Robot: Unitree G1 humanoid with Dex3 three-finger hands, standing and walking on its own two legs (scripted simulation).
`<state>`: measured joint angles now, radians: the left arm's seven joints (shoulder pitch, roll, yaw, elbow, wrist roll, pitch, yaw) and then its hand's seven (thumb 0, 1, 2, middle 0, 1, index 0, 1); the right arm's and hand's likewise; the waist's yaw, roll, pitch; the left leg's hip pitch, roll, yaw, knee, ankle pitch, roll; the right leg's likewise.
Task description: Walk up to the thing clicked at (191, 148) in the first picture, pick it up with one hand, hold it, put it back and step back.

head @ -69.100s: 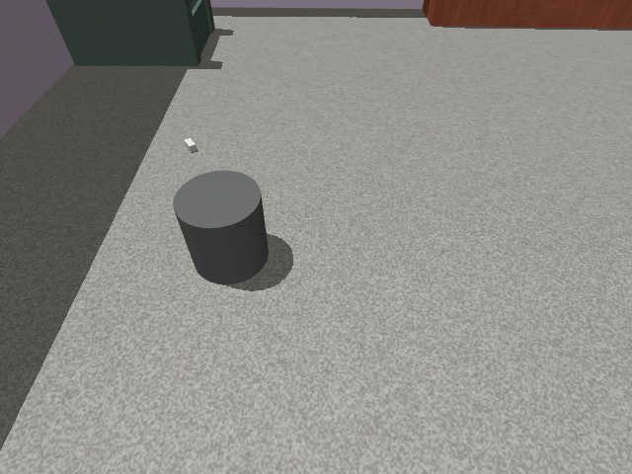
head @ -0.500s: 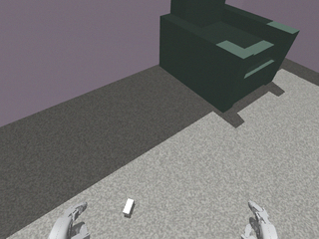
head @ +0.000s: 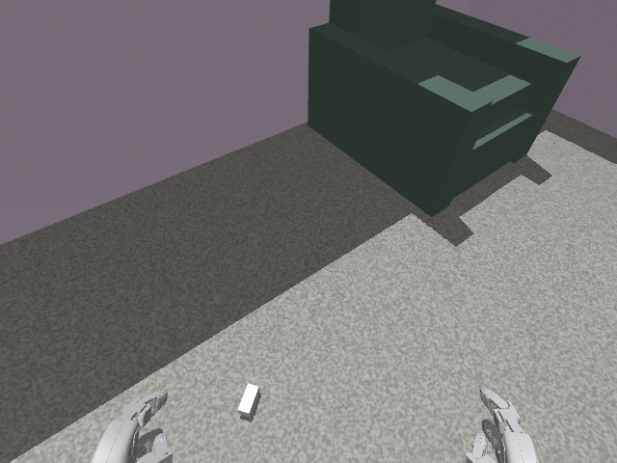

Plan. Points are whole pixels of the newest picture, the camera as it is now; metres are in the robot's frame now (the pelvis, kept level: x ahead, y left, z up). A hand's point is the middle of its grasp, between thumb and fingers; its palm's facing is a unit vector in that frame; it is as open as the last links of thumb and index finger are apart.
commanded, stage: home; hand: left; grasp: from above
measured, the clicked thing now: (249, 400) +0.43 +0.18 -0.69
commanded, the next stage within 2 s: stand in 0.54 s
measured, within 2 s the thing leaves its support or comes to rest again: neither
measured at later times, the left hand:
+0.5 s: hand (167, 456) +0.17 +0.18 -0.05, palm faces +0.05 -0.98 -0.21, open 7.4 cm
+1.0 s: hand out of the picture +0.09 +0.24 -0.11, palm faces +0.02 -0.95 -0.32, open 7.4 cm
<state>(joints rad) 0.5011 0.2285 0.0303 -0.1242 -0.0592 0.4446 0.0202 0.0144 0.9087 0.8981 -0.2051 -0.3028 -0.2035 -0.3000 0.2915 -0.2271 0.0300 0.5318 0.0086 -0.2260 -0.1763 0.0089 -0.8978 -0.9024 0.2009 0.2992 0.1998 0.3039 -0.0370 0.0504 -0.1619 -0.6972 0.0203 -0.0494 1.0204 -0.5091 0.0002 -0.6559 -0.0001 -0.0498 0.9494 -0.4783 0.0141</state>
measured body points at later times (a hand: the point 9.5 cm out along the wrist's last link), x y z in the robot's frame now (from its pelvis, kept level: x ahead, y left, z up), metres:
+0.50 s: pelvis +0.01 +0.00 +0.00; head +0.03 +0.01 +0.45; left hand +0.16 +0.23 -0.03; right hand +0.17 -0.24 -0.06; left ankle +0.00 +0.11 -0.68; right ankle +0.00 -0.13 -0.68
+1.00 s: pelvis +0.00 +0.01 +0.05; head +0.02 +0.01 +0.50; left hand +0.09 +0.29 -0.08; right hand +0.09 -0.28 -0.08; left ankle +0.00 +0.11 -0.68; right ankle +0.00 -0.13 -0.68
